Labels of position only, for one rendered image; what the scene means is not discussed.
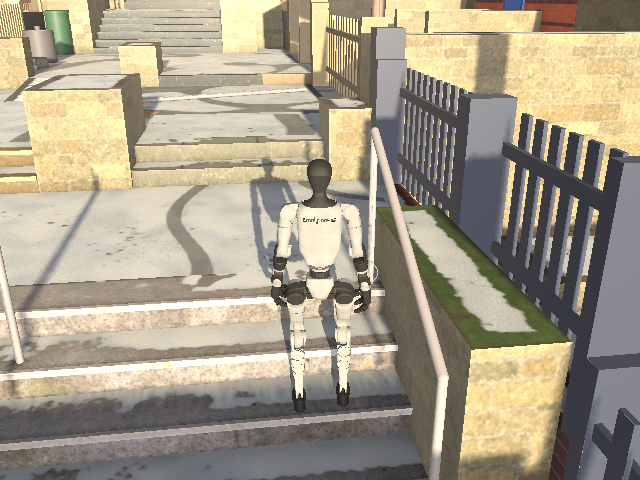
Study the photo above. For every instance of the robot right forearm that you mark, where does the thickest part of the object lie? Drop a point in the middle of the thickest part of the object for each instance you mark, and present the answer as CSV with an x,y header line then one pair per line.
x,y
362,271

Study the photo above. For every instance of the robot left upper arm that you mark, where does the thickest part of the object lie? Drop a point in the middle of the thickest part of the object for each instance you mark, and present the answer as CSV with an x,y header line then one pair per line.
x,y
287,213

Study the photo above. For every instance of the right robot hand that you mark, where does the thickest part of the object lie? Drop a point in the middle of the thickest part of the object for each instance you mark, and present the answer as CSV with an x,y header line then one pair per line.
x,y
365,299

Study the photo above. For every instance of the robot left foot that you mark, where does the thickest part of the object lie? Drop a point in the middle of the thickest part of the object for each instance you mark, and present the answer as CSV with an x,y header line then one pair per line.
x,y
299,404

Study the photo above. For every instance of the left robot thigh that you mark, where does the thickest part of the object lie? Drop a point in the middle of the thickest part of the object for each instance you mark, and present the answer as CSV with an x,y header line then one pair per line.
x,y
296,298

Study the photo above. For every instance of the robot right upper arm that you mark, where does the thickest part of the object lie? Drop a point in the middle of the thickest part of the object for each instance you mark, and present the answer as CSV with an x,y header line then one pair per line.
x,y
351,212

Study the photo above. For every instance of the left robot hand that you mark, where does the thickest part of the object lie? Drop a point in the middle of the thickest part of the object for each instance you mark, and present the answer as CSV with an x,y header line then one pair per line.
x,y
279,291

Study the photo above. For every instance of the robot left forearm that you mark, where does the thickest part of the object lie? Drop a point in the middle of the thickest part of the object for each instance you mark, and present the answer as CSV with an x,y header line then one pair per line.
x,y
278,269

